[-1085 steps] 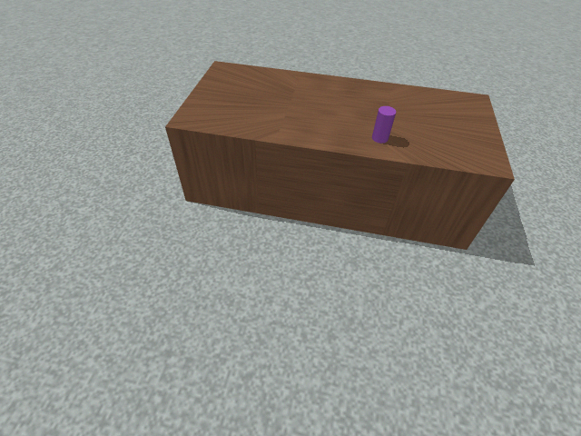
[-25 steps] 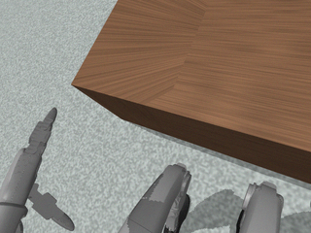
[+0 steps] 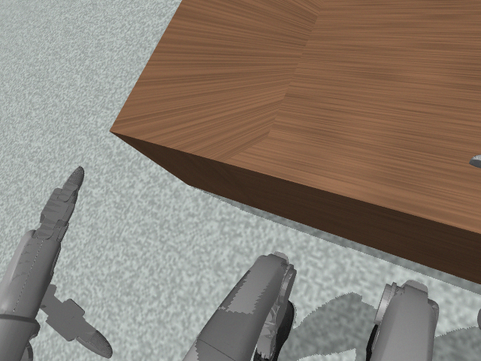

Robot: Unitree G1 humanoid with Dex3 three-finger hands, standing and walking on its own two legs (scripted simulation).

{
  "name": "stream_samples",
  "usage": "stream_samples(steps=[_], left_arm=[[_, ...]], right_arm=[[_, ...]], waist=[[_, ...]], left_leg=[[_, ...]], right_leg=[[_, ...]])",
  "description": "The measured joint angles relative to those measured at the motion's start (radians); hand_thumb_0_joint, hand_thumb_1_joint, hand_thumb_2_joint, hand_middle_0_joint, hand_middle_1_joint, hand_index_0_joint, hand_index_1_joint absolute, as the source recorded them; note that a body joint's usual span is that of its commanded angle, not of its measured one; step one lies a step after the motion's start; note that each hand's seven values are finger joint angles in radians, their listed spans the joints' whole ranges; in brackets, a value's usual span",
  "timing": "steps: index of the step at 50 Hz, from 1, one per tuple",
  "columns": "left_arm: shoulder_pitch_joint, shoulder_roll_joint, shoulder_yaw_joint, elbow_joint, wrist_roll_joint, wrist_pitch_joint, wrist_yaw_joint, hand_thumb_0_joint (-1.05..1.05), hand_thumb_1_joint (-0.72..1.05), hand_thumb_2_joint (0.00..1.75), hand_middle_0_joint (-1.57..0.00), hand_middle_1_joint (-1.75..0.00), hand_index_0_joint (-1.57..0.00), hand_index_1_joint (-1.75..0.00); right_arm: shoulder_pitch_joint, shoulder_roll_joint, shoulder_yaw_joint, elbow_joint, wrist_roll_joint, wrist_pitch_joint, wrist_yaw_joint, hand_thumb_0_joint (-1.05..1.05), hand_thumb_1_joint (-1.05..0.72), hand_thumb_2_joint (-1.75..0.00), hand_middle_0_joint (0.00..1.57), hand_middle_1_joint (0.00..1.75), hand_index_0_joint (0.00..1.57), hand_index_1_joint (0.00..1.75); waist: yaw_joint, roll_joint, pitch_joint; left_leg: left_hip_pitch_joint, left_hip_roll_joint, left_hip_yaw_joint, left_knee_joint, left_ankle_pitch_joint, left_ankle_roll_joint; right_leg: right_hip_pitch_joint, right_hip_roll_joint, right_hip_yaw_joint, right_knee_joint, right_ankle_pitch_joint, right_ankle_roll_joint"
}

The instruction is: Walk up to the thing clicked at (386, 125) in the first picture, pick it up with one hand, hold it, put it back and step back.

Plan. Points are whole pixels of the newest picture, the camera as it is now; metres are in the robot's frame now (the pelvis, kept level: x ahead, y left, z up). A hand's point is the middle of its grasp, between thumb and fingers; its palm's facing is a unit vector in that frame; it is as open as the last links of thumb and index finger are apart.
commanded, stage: withdraw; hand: right
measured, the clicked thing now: out of the picture +0.52 -0.26 -0.05
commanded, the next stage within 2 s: rise in 0.28 s
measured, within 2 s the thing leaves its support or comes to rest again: neither
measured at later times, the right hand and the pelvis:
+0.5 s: hand out of the picture +0.50 -0.34 +0.08, palm faces +0.34 +0.93 -0.14, open 17.5 cm; pelvis +0.01 -0.01 +0.07, yaw -2 degrees
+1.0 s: hand out of the picture +0.38 -0.40 +0.14, palm faces +0.41 +0.84 -0.35, open 17.4 cm; pelvis +0.05 -0.03 +0.18, yaw -6 degrees
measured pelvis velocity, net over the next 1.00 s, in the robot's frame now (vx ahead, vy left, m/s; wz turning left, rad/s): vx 0.05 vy -0.03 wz -0.10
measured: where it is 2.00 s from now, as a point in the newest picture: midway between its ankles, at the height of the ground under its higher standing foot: outside the picture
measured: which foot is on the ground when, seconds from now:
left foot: down 0.00-1.00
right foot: down 0.00-1.00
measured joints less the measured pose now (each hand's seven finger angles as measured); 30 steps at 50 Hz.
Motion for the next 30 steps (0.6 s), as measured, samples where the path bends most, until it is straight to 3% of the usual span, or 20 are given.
stream_samples(steps=[10,21,24,26,30], left_arm=[[0.020,-0.024,-0.047,0.011,-0.001,0.009,-0.001,0.00,-0.52,0.04,-0.07,-0.06,-0.07,-0.05],[-0.004,-0.047,-0.083,0.203,-0.013,0.072,0.029,-0.01,-0.52,0.04,-0.06,-0.05,-0.07,-0.05],[-0.028,-0.048,-0.109,0.196,-0.027,0.116,0.039,-0.01,-0.53,0.04,-0.06,-0.05,-0.07,-0.05],[-0.023,-0.049,-0.116,0.186,-0.034,0.129,0.041,-0.01,-0.52,0.04,-0.07,-0.06,-0.07,-0.05],[0.002,-0.046,-0.136,0.215,-0.044,0.149,0.038,-0.01,-0.51,0.05,-0.07,-0.06,-0.07,-0.05]], right_arm=[[0.020,-0.003,-0.026,-0.091,-0.003,0.047,0.014,-0.01,0.51,-0.15,0.22,0.20,0.23,0.20],[0.021,-0.019,0.012,-0.080,0.044,0.140,0.061,-0.01,0.55,-0.05,0.09,0.08,0.09,0.08],[-0.001,-0.063,0.044,-0.018,-0.022,0.206,0.022,-0.01,0.57,-0.05,0.07,0.07,0.07,0.07],[-0.017,-0.070,0.067,0.017,-0.038,0.255,-0.011,-0.01,0.58,-0.05,0.06,0.07,0.07,0.07],[-0.007,-0.065,0.074,0.031,-0.067,0.334,-0.062,-0.01,0.57,-0.05,0.05,0.07,0.06,0.07]], waist=[[-0.012,0.002,-0.005],[-0.090,-0.050,-0.022],[-0.106,-0.049,-0.005],[-0.123,-0.052,0.006],[-0.156,-0.053,0.005]], left_leg=[[0.041,-0.006,0.002,-0.037,0.008,0.004],[0.214,0.003,-0.003,-0.191,0.041,-0.002],[0.275,0.005,-0.015,-0.245,0.060,-0.006],[0.320,0.010,-0.019,-0.293,0.077,-0.008],[0.413,0.016,-0.029,-0.398,0.112,-0.012]], right_leg=[[0.044,-0.007,0.001,-0.034,0.002,0.005],[0.212,-0.002,-0.016,-0.168,0.021,-0.005],[0.278,-0.003,-0.031,-0.222,0.035,-0.008],[0.324,0.001,-0.039,-0.269,0.050,-0.012],[0.420,0.004,-0.056,-0.368,0.077,-0.017]])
